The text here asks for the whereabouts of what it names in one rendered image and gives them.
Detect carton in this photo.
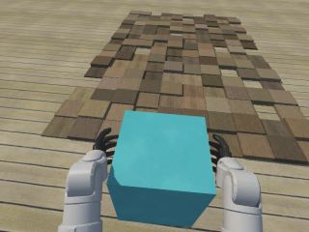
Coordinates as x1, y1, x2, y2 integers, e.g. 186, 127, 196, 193
106, 110, 217, 227

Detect robot right hand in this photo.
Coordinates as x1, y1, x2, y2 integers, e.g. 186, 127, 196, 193
209, 133, 232, 173

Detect robot left hand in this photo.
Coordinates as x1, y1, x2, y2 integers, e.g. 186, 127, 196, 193
93, 128, 119, 165

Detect right robot forearm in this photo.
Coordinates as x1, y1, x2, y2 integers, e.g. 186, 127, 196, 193
215, 157, 264, 232

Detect left robot forearm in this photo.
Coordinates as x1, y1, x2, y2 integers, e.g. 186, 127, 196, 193
57, 150, 108, 232

